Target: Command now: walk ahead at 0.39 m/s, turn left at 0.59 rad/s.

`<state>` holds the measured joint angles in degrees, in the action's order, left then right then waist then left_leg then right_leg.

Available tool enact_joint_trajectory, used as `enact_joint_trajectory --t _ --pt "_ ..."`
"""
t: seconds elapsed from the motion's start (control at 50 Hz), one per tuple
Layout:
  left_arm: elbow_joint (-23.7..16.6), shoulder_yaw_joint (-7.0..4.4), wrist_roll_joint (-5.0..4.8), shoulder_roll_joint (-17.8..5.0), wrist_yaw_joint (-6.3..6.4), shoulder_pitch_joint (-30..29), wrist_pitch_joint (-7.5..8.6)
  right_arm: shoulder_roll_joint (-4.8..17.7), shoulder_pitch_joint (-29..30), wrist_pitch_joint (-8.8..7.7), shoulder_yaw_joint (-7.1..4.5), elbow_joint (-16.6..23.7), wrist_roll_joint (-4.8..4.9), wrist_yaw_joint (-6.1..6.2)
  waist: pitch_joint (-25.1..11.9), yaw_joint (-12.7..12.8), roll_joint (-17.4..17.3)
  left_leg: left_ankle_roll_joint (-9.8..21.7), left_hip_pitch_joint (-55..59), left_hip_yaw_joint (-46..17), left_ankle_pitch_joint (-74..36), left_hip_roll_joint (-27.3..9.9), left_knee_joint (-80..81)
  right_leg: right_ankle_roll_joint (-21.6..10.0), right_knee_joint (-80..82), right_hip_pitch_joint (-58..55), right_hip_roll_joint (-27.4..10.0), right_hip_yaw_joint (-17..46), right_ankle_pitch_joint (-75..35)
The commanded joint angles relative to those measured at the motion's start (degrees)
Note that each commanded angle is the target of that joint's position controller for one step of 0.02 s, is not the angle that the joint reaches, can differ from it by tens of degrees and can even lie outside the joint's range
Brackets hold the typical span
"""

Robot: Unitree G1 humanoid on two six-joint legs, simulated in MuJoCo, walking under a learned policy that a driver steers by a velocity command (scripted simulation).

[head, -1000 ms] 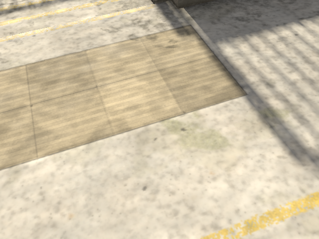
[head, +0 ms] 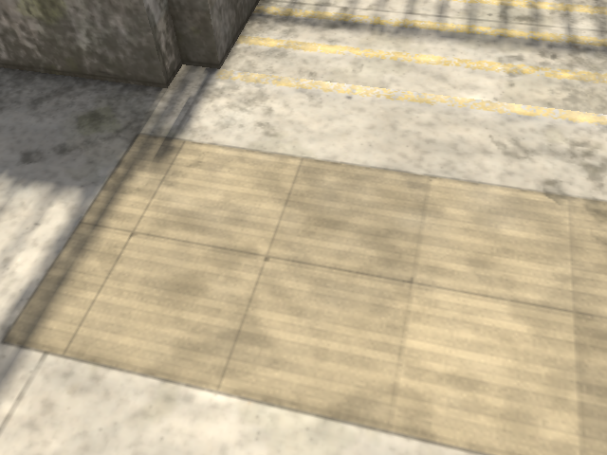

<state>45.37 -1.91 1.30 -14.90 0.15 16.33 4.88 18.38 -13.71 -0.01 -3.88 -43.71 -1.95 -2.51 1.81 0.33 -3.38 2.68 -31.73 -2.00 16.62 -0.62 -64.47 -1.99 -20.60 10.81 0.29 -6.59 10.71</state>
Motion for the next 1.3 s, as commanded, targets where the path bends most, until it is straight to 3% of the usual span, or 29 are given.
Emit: enact_joint_trajectory --t 0.02,0.1,0.18,0.22,0.24,0.26,0.28,0.3,0.34,0.36,0.42,0.54,0.62,0.66,0.68,0.7,0.72,0.74,0.78,0.82,0.94,1.04,1.12,1.16,1.18,1.2,1.22,1.24,1.3 --pt "-1.9 -1.63 -0.46 -6.5 -0.04 0.8 1.22 1.1 0.4 0.18 -0.03 4.4 -0.15 -0.56 -0.1 -1.2 8.7 -1.5 -6.3 -0.3 -3.9 -2.2 2.8 -7.6 9.0 -4.2 -15.8 7.2 -28.7" --pt "-1.3 -1.71 -0.6 -6.8 -0.02 0.4 0.41 -1.8 5.7 -0.27 1.4 6.4 0.28 -1.33 -0.7 -0.3 10.4 -1.3 2.4 4.0 -13.0 -0.9 19.9 -5.7 6.1 -1.3 -12.2 -1.8 -34.9" --pt "0.2 -2.46 -0.99 -9.1 0.2 2.8 -0.69 -0.3 6.6 -0.56 1.14 6.7 -0.48 -0.91 -2.2 0.4 11.0 0.6 8.1 5.2 -10.0 1.4 29.2 -4.5 -0.2 -5.9 -14.0 -1.0 -38.3" --pt "0.6 -2.62 -1.42 -9.7 0.62 2.5 -1.64 0.8 0.2 -1.64 0.52 4.6 -1.38 -0.27 -5.2 -2.6 8.4 2.5 16.3 4.7 -12.5 3.3 37.4 -3.1 -11.4 -6.7 -12.8 -1.7 -36.7" --pt "0.7 -2.32 -1.33 -8.8 0.62 4.7 -1.84 3.2 -3.9 -2.52 -0.1 3.1 -2.23 0.3 -8.7 -3.8 3.5 3.6 24.6 2.5 -24.5 1.1 40.5 -1.3 -21.0 -2.9 -9.9 -3.5 -27.5" --pt "-1.5 -1.05 -0.59 -4.1 0.48 8.8 -2.11 8.0 -7.4 -3.17 -0.89 3.7 -2.42 1.08 -15.8 -2.8 -7.8 7.5 39.2 -14.1 -58.1 -16.3 33.9 0.8 -37.0 9.5 -6.3 -4.6 8.6" --pt "-1.2 -0.41 -1.95 -3.0 0.63 12.0 -3.66 8.7 -7.2 -2.46 -1.16 4.3 1.33 1.94 -26.2 -2.7 -11.7 17.7 43.5 -25.9 -66.4 -24.8 35.9 1.7 -47.4 14.0 0.3 2.6 28.2" --pt "0.6 -0.72 -1.06 -4.9 0.64 9.6 -5.05 3.9 -5.4 -1.7 0.08 4.3 2.59 2.51 -23.4 -2.9 -2.2 16.5 37.8 -19.7 -53.8 -21.4 39.1 1.9 -47.0 13.6 -2.6 7.8 25.5" --pt "0.8 -0.13 -1.04 -3.0 0.36 4.2 -5.52 -1.2 1.8 -1.29 2.29 3.5 1.41 3.52 -8.6 -0.3 -1.4 12.1 24.2 -11.9 -38.9 -15.9 45.6 2.3 -40.6 13.5 -4.0 8.7 20.2" --pt "1.6 -0.17 -0.56 -3.1 0.38 4.7 -6.06 -1.9 4.1 -1.33 2.73 3.2 1.2 4.01 -5.9 1.3 -2.6 10.0 19.0 -8.1 -36.7 -13.7 47.5 2.6 -36.6 9.8 -4.2 9.0 17.6" --pt "4.0 -0.81 -0.35 -3.8 0.36 7.9 -7.25 0.3 4.6 -1.73 2.12 2.3 0.49 4.13 -7.0 2.3 -2.2 9.0 16.3 -3.4 -33.7 -12.3 48.0 2.5 -34.0 4.8 -1.5 7.0 15.0" --pt "1.3 -1.4 -0.17 -3.2 0.0 1.2 -8.19 1.8 4.0 -0.08 0.69 1.2 0.46 4.6 -4.5 0.2 -3.7 10.5 16.1 -3.6 -7.9 -14.3 50.1 1.7 -29.3 9.0 -1.7 5.1 14.7" --pt "0.3 -1.4 -0.3 -2.3 -0.49 1.4 -8.03 2.6 3.9 0.79 -0.11 0.6 0.39 4.91 -4.9 0.1 -2.9 10.5 16.5 -3.0 -6.5 -16.0 48.1 0.1 -23.3 6.6 -1.2 3.3 15.1" --pt "0.7 -1.41 -0.3 -2.0 -0.85 4.4 -7.68 3.6 5.3 1.27 -0.65 0.5 0.95 5.1 -5.1 2.1 -2.0 7.7 14.0 -0.3 -5.6 -15.1 44.7 -1.8 -13.2 0.3 -0.1 1.9 9.8" --pt "0.7 -1.67 0.02 -3.2 -0.99 5.2 -7.3 3.4 4.6 1.54 -0.86 0.1 0.94 5.08 -3.3 2.5 0.8 4.4 10.9 2.0 -3.6 -13.5 40.5 -3.2 -5.4 -2.0 -0.8 5.5 6.6" --pt "-0.3 -2.54 0.79 -7.4 -0.7 5.1 -6.71 0.7 2.4 1.99 -0.49 0.3 0.84 4.67 -1.9 1.5 12.9 -0.4 5.1 8.1 4.7 -7.6 27.2 -5.6 6.3 -2.7 -11.2 22.1 8.4" --pt "-1.2 -4.51 0.27 -14.8 -0.26 4.7 -6.87 -0.6 6.6 2.15 0.02 3.6 1.6 5.31 3.8 2.7 22.2 -3.4 -5.1 8.7 16.6 3.4 19.4 -12.5 10.2 2.2 -22.7 39.5 -3.1" --pt "-0.7 -4.41 0.81 -12.8 0.54 5.8 -6.92 0.2 8.7 2.5 -0.05 3.6 0.59 5.32 4.2 2.8 13.8 -3.5 -2.9 2.1 14.7 1.0 9.0 -14.5 9.0 4.3 -21.2 35.6 -7.5" --pt "-2.1 -3.66 -0.21 -9.5 0.92 -1.4 -7.04 0.9 5.3 2.36 -0.5 1.7 1.32 4.42 2.7 -1.7 8.1 -3.4 -1.7 0.0 6.2 0.6 6.1 -11.3 6.3 4.0 -13.3 25.9 -7.2" --pt "-3.6 -3.45 -0.85 -8.0 0.62 -3.7 -6.69 2.1 2.9 2.11 -0.96 0.4 0.04 3.88 -1.3 -1.9 8.9 -3.8 -1.6 0.6 3.5 1.3 3.2 -10.7 3.7 -1.3 -10.3 22.7 -16.8" --pt "-2.7 -4.35 -0.93 -9.3 0.72 2.8 -6.47 1.2 6.2 2.28 -0.36 2.5 1.07 4.25 -3.4 1.9 10.0 -5.6 -4.1 -0.3 5.1 1.1 10.6 -11.9 0.8 -10.2 -10.6 26.5 -20.9" --pt "-3.8 -5.07 -0.37 -11.1 0.31 1.7 -7.04 1.6 7.0 1.83 0.12 4.1 1.57 4.49 -4.1 2.6 10.6 -4.8 2.5 -0.7 7.3 2.4 18.2 -12.2 -0.8 -6.6 -10.0 30.8 -20.9" --pt "-4.8 -5.5 0.19 -11.4 -0.82 -1.8 -7.49 2.0 4.9 0.71 0.44 4.8 1.28 4.06 -3.7 0.8 11.2 -2.8 13.5 -0.3 9.6 4.5 28.4 -11.3 2.7 2.5 -6.7 36.7 12.7" --pt "-6.1 -5.28 -0.36 -10.2 -0.81 -6.8 -7.44 1.5 -2.2 -0.3 0.51 3.0 1.4 4.83 -1.5 -4.9 8.3 -1.1 29.8 -0.4 2.9 4.1 44.0 -6.8 -0.5 15.5 -1.4 34.5 23.5" --pt "-7.0 -4.37 -0.78 -6.3 -0.51 -6.2 -6.9 6.6 -6.2 -0.91 -0.54 2.3 0.88 5.62 -1.8 -5.7 -1.9 1.0 38.1 -12.3 13.7 -7.3 51.1 -2.9 -12.8 25.2 4.0 26.8 28.8" --pt "-8.4 -3.49 -0.73 -3.9 -0.29 -6.1 -6.16 13.3 -6.7 -1.17 -1.82 3.0 -0.03 5.56 -2.2 -5.5 -10.8 5.6 37.5 -34.5 28.9 -21.8 58.8 -1.1 -27.7 32.8 11.8 16.3 24.4" --pt "-8.4 -4.29 1.26 -8.8 -0.43 -8.1 -5.67 11.6 -3.6 -1.26 -1.82 2.6 -0.86 5.37 3.0 -3.0 -3.2 7.8 29.6 -33.6 29.3 -22.2 58.4 -1.1 -33.9 33.3 5.0 17.3 17.1" --pt "-7.3 -4.62 1.13 -9.4 -1.2 -6.8 -5.33 7.6 -1.1 -1.6 -0.81 3.0 -0.23 5.01 4.3 -1.1 -1.6 7.7 27.0 -29.2 26.8 -18.9 58.0 -0.8 -35.7 31.2 3.9 17.2 13.1" --pt "-4.2 -4.11 1.37 -7.6 -3.12 -2.4 -5.05 3.5 -0.4 -3.13 0.32 2.4 0.47 4.02 3.3 -0.1 -4.5 5.7 27.6 -14.9 11.6 -11.3 58.4 1.1 -39.9 28.7 3.1 14.4 5.2"
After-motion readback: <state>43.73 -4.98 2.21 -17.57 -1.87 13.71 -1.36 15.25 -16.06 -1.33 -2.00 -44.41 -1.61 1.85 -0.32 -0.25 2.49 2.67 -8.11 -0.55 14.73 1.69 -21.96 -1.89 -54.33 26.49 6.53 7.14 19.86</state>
